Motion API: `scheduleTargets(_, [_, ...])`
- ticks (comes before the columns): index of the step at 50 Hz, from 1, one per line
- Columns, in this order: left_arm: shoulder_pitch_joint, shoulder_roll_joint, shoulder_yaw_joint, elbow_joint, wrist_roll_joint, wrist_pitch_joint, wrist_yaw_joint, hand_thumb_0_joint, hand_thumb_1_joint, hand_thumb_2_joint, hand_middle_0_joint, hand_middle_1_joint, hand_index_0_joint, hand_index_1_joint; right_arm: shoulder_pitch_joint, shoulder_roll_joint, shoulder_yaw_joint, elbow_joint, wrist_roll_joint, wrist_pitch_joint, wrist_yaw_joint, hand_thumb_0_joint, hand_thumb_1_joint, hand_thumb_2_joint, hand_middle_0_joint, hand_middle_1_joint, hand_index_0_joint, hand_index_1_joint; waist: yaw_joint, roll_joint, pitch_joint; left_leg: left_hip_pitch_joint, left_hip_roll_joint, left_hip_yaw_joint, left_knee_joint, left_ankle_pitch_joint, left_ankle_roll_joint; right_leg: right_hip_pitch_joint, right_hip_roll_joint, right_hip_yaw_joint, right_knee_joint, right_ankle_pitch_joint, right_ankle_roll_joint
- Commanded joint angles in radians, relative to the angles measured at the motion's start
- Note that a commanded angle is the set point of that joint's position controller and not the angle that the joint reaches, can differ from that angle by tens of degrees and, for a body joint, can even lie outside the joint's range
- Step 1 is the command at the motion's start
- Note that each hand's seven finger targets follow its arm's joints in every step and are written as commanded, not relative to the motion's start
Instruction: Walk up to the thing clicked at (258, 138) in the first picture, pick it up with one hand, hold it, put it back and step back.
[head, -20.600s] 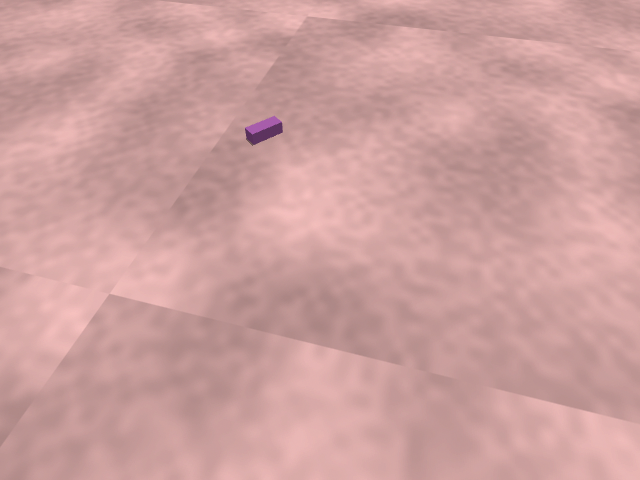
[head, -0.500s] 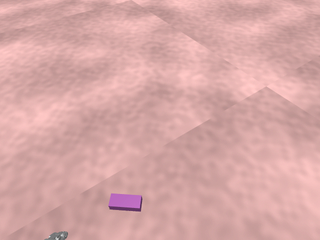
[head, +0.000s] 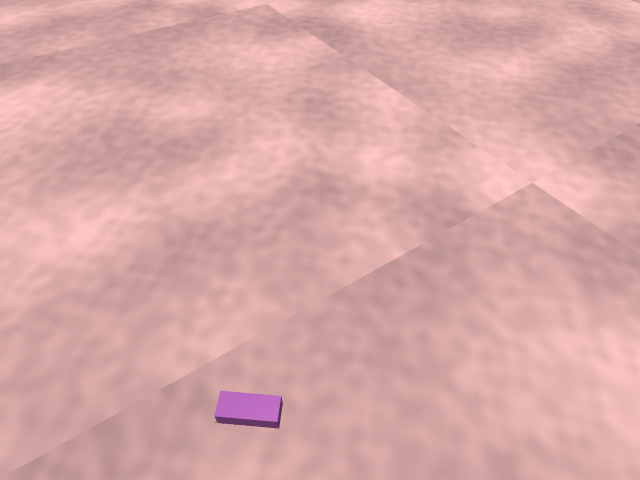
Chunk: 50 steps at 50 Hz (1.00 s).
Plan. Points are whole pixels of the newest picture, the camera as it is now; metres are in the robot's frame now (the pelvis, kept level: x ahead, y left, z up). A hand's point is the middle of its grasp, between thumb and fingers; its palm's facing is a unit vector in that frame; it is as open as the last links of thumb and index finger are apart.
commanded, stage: walk up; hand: left
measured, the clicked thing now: (249, 409) +0.43 +0.24 -0.75
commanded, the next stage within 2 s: stand in 0.28 s
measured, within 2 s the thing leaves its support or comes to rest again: neither
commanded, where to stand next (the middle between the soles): +0.04 +0.01 m, yaw -2 degrees
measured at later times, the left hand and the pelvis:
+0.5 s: hand out of the picture +0.08 +0.26 -0.16, palm faces -0.01 -0.94 -0.35, open 7.4 cm; pelvis +0.00 +0.00 +0.00, yaw +0 degrees
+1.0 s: hand out of the picture +0.08 +0.25 -0.16, palm faces -0.03 -0.94 -0.35, open 7.4 cm; pelvis +0.00 -0.01 +0.00, yaw -1 degrees
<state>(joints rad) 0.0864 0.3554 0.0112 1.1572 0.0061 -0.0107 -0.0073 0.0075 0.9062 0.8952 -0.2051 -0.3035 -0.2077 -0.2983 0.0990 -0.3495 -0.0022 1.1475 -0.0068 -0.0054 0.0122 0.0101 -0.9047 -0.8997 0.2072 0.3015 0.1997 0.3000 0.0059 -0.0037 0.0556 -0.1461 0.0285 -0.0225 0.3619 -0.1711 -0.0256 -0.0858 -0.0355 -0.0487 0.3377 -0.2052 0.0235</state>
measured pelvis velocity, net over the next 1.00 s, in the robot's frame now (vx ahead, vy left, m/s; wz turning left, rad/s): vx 0.00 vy -0.01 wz -0.01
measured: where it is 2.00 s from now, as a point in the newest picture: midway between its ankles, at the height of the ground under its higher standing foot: outside the picture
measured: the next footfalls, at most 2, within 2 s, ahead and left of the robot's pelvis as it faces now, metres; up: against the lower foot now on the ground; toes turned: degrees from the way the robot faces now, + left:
none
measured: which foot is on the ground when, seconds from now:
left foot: down 0.00-1.00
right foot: down 0.00-1.00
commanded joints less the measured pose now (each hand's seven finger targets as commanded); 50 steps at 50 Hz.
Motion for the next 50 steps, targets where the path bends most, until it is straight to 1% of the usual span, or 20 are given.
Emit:
scheduleTargets(1, [-0.045,0.214,0.039,-0.059,-0.001,-0.025,0.01,0.0,0.9,0.9,-0.2,-0.3,-0.2,-0.3,-0.048,-0.219,-0.036,-0.06,0.004,-0.021,-0.013,0.0,-0.9,-0.9,0.2,0.3,0.2,0.3,-0.001,0.027,-0.086,0.022,0.089,-0.067,-0.061,0.126,0.046,-0.008,-0.09,0.077,-0.064,0.084,-0.036])
scheduleTargets(3, [-0.053,0.212,0.037,-0.063,0.003,-0.024,0.01,0.0,0.9,0.9,-0.2,-0.3,-0.2,-0.3,-0.048,-0.22,-0.038,-0.059,0.003,-0.02,-0.014,0.0,-0.9,-0.9,0.2,0.3,0.2,0.3,-0.007,0.023,-0.088,0.013,0.086,-0.067,-0.063,0.108,0.047,-0.003,-0.092,0.078,-0.07,0.089,-0.035])
scheduleTargets(5, [-0.039,0.213,0.04,-0.06,0.003,-0.024,0.011,0.0,0.9,0.9,-0.2,-0.3,-0.2,-0.3,-0.054,-0.22,-0.04,-0.061,0.003,-0.019,-0.013,0.0,-0.9,-0.9,0.2,0.3,0.2,0.3,-0.002,0.02,-0.085,0.021,0.091,-0.071,-0.064,0.119,0.049,-0.011,-0.088,0.072,-0.067,0.081,-0.033])
scheduleTargets(9, [-0.046,0.211,0.039,-0.064,0.004,-0.023,0.011,0.0,0.9,0.9,-0.2,-0.3,-0.2,-0.3,-0.053,-0.22,-0.039,-0.058,0.002,-0.019,-0.014,0.0,-0.9,-0.9,0.2,0.3,0.2,0.3,-0.006,0.027,-0.071,-0.002,0.085,-0.074,-0.075,0.097,0.046,-0.006,-0.091,0.075,-0.068,0.078,-0.034])
scheduleTargets(13, [-0.028,0.211,0.042,-0.062,0.006,-0.024,0.011,0.0,0.9,0.9,-0.2,-0.3,-0.2,-0.3,-0.051,-0.214,-0.039,-0.063,0.003,-0.02,-0.013,0.0,-0.9,-0.9,0.2,0.3,0.2,0.3,-0.003,0.013,-0.098,0.02,0.087,-0.07,-0.061,0.137,0.051,0.009,-0.091,0.067,-0.066,0.1,-0.03])
scheduleTargets(14, [-0.029,0.214,0.035,-0.063,0.004,-0.025,0.015,0.0,0.9,0.9,-0.2,-0.3,-0.2,-0.3,-0.067,-0.209,-0.036,-0.066,-0.002,-0.025,-0.016,0.0,-0.9,-0.9,0.2,0.3,0.2,0.3,-0.006,-0.007,-0.079,0.035,0.106,-0.078,-0.066,0.221,0.039,-0.017,-0.106,0.079,-0.059,0.162,-0.032])
scheduleTargets(17, [-0.022,0.213,0.036,-0.065,0.001,-0.026,0.015,0.0,0.9,0.9,-0.2,-0.3,-0.2,-0.3,-0.053,-0.219,-0.038,-0.061,-0.001,-0.028,-0.02,0.0,-0.9,-0.9,0.2,0.3,0.2,0.3,-0.006,0.012,-0.115,0.058,0.109,-0.064,-0.053,0.262,0.04,0.012,-0.114,0.082,-0.052,0.211,-0.032])
scheduleTargets(20, [-0.017,0.212,0.034,-0.063,0.001,-0.025,0.016,0.0,0.9,0.9,-0.2,-0.3,-0.2,-0.3,-0.067,-0.212,-0.037,-0.064,0.002,-0.026,-0.018,0.0,-0.9,-0.9,0.2,0.3,0.2,0.3,-0.006,0.004,-0.118,0.073,0.109,-0.065,-0.054,0.273,0.037,0.011,-0.108,0.073,-0.055,0.218,-0.028])
scheduleTargets(22, [-0.026,0.215,0.034,-0.064,0.0,-0.022,0.015,0.0,0.9,0.9,-0.2,-0.3,-0.2,-0.3,-0.063,-0.214,-0.034,-0.06,0.001,-0.025,-0.018,0.0,-0.9,-0.9,0.2,0.3,0.2,0.3,-0.009,0.014,-0.097,0.055,0.102,-0.058,-0.072,0.2,0.032,-0.003,-0.106,0.081,-0.07,0.154,-0.028])
scheduleTargets(23, [-0.028,0.215,0.034,-0.067,0.001,-0.021,0.015,0.0,0.9,0.9,-0.2,-0.3,-0.2,-0.3,-0.066,-0.216,-0.035,-0.063,0.0,-0.023,-0.018,0.0,-0.9,-0.9,0.2,0.3,0.2,0.3,-0.008,0.018,-0.105,0.051,0.104,-0.058,-0.07,0.19,0.035,0.005,-0.109,0.082,-0.069,0.15,-0.031])
scheduleTargets(26, [-0.024,0.214,0.032,-0.065,0.001,-0.023,0.016,0.0,0.9,0.9,-0.2,-0.3,-0.2,-0.3,-0.066,-0.214,-0.033,-0.061,0.002,-0.022,-0.017,0.0,-0.9,-0.9,0.2,0.3,0.2,0.3,-0.006,0.005,-0.1,0.055,0.106,-0.062,-0.069,0.219,0.033,0.005,-0.109,0.081,-0.068,0.169,-0.03])
scheduleTargets(28, [-0.027,0.217,0.032,-0.065,0.0,-0.022,0.014,0.0,0.9,0.9,-0.2,-0.3,-0.2,-0.3,-0.062,-0.212,-0.032,-0.058,0.0,-0.022,-0.017,0.0,-0.9,-0.9,0.2,0.3,0.2,0.3,-0.009,0.013,-0.081,0.034,0.099,-0.059,-0.082,0.164,0.028,-0.006,-0.105,0.083,-0.08,0.116,-0.031])
scheduleTargets(29, [-0.02,0.213,0.031,-0.065,0.001,-0.021,0.014,0.0,0.9,0.9,-0.2,-0.3,-0.2,-0.3,-0.063,-0.219,-0.033,-0.059,0.001,-0.022,-0.017,0.0,-0.9,-0.9,0.2,0.3,0.2,0.3,-0.007,0.024,-0.078,0.033,0.1,-0.058,-0.082,0.138,0.032,-0.006,-0.107,0.086,-0.084,0.103,-0.032])
scheduleTargets(32, [-0.025,0.217,0.034,-0.07,0.003,-0.019,0.013,0.0,0.9,0.9,-0.2,-0.3,-0.2,-0.3,-0.061,-0.215,-0.03,-0.062,0.0,-0.023,-0.016,0.0,-0.9,-0.9,0.2,0.3,0.2,0.3,-0.008,0.018,-0.084,0.032,0.099,-0.057,-0.084,0.137,0.032,-0.008,-0.108,0.087,-0.079,0.107,-0.036])
scheduleTargets(36, [-0.019,0.219,0.035,-0.072,0.002,-0.021,0.014,0.0,0.9,0.9,-0.2,-0.3,-0.2,-0.3,-0.062,-0.218,-0.031,-0.062,0.001,-0.025,-0.016,0.0,-0.9,-0.9,0.2,0.3,0.2,0.3,-0.004,0.012,-0.088,0.05,0.106,-0.063,-0.078,0.18,0.032,-0.01,-0.107,0.085,-0.073,0.131,-0.036])
scheduleTargets(41, [-0.023,0.216,0.033,-0.077,0.001,-0.018,0.011,0.0,0.9,0.9,-0.2,-0.3,-0.2,-0.3,-0.049,-0.217,-0.029,-0.061,-0.001,-0.026,-0.017,0.0,-0.9,-0.9,0.2,0.3,0.2,0.3,-0.007,0.017,-0.08,0.033,0.102,-0.058,-0.085,0.159,0.028,-0.01,-0.106,0.09,-0.075,0.118,-0.038])
scheduleTargets(42, [-0.014,0.217,0.034,-0.076,0.001,-0.019,0.012,0.0,0.9,0.9,-0.2,-0.3,-0.2,-0.3,-0.061,-0.223,-0.032,-0.06,0.001,-0.025,-0.017,0.0,-0.9,-0.9,0.2,0.3,0.2,0.3,-0.001,0.011,-0.08,0.046,0.107,-0.063,-0.078,0.16,0.03,-0.013,-0.105,0.09,-0.079,0.115,-0.037])
scheduleTargets(45, [-0.014,0.219,0.032,-0.079,0.003,-0.021,0.012,0.0,0.9,0.9,-0.2,-0.3,-0.2,-0.3,-0.052,-0.219,-0.03,-0.061,0.002,-0.024,-0.016,0.0,-0.9,-0.9,0.2,0.3,0.2,0.3,-0.007,0.008,-0.093,0.057,0.108,-0.059,-0.07,0.176,0.032,-0.015,-0.108,0.093,-0.078,0.141,-0.037])
scheduleTargets(47, [-0.013,0.22,0.032,-0.08,0.002,-0.022,0.013,0.0,0.9,0.9,-0.2,-0.3,-0.2,-0.3,-0.051,-0.217,-0.03,-0.061,0.001,-0.023,-0.016,0.0,-0.9,-0.9,0.2,0.3,0.2,0.3,-0.007,0.003,-0.091,0.057,0.107,-0.058,-0.068,0.171,0.031,-0.013,-0.108,0.092,-0.078,0.144,-0.036])
scheduleTargets(50, [-0.019,0.223,0.035,-0.08,0.001,-0.018,0.013,0.0,0.9,0.9,-0.2,-0.3,-0.2,-0.3,-0.039,-0.213,-0.027,-0.059,-0.001,-0.022,-0.017,0.0,-0.9,-0.9,0.2,0.3,0.2,0.3,-0.011,0.006,-0.075,0.033,0.101,-0.053,-0.082,0.12,0.031,-0.014,-0.108,0.098,-0.085,0.108,-0.039])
